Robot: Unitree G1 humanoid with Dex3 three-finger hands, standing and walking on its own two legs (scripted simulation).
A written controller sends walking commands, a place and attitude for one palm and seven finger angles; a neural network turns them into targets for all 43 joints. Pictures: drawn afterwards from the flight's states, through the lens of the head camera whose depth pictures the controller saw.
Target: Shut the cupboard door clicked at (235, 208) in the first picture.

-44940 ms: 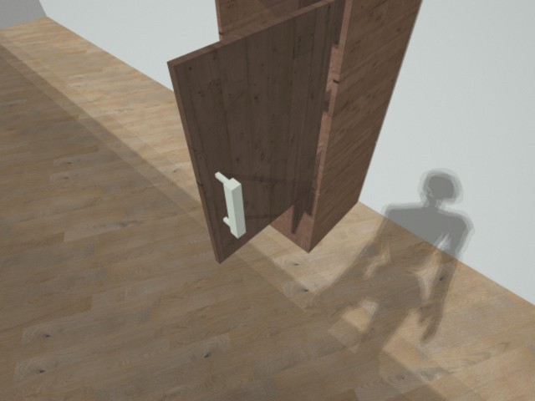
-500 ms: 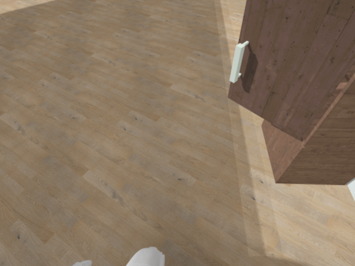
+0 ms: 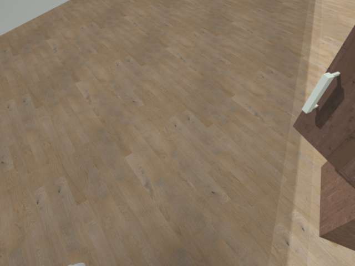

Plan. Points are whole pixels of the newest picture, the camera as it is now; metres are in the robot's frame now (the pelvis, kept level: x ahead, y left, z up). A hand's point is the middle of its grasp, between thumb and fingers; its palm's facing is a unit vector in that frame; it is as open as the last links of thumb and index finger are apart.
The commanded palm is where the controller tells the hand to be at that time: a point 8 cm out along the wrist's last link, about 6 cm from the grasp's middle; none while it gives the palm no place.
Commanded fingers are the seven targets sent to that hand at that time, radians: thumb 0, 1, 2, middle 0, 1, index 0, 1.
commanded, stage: walk to a spot facing it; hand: left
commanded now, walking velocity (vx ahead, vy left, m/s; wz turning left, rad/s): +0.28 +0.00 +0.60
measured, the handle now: (320, 92) +0.73 -0.51 -0.08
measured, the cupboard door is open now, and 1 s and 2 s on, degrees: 47 47 47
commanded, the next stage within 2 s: turn to face it in 0.50 s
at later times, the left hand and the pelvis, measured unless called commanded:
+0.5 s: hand out of the picture +0.05 +0.23 -0.18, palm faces +0.36 -0.91 -0.20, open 7.3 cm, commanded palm none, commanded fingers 0.00 0.90 0.90 -0.20 -0.30 -0.20 -0.30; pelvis +0.14 +0.06 -0.01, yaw +18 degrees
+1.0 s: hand (100, 198) +0.32 +0.25 -0.15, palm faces +0.30 -0.93 -0.22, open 7.2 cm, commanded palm none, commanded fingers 0.00 0.90 0.90 -0.20 -0.30 -0.20 -0.30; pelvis +0.30 +0.06 +0.01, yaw +16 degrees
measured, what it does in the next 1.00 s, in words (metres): walks ahead, turning left: left foot, then right foot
